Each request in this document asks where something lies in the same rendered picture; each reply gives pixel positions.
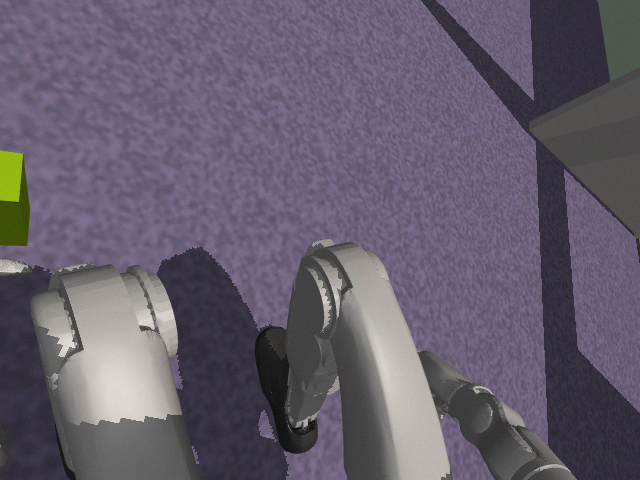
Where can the carton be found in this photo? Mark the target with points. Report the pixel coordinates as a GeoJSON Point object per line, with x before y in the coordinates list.
{"type": "Point", "coordinates": [14, 200]}

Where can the right robot hand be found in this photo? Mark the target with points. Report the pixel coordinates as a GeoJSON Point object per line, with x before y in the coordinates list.
{"type": "Point", "coordinates": [443, 379]}

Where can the left robot hand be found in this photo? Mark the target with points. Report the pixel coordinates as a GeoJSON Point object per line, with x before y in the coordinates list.
{"type": "Point", "coordinates": [10, 267]}

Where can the right robot arm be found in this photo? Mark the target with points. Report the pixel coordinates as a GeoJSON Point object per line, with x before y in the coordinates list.
{"type": "Point", "coordinates": [510, 450]}

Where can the left robot foot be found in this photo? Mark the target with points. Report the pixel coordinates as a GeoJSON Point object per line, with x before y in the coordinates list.
{"type": "Point", "coordinates": [68, 472]}

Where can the right robot foot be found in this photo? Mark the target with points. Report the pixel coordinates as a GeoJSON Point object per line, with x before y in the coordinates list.
{"type": "Point", "coordinates": [273, 368]}

